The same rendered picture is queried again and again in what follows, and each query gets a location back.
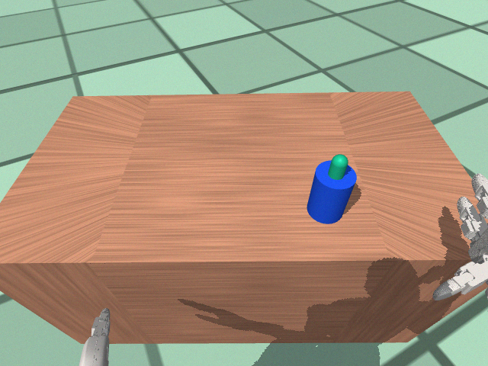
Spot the right robot hand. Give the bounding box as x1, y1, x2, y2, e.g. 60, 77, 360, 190
433, 173, 488, 300

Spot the left robot hand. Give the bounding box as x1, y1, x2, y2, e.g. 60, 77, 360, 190
79, 308, 111, 366

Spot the bottle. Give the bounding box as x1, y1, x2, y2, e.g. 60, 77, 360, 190
307, 154, 357, 224

